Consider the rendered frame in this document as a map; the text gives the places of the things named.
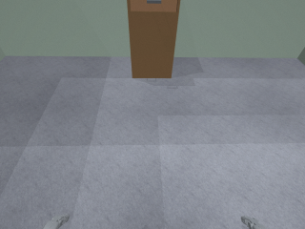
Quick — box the robot right hand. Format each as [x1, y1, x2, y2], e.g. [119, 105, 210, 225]
[241, 216, 267, 229]

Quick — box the cabinet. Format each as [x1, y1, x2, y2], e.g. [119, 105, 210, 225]
[127, 0, 181, 78]

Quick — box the robot left hand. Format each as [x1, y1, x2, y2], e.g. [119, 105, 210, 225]
[42, 214, 70, 229]

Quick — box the drawer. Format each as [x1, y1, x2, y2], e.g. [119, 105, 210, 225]
[130, 0, 177, 12]

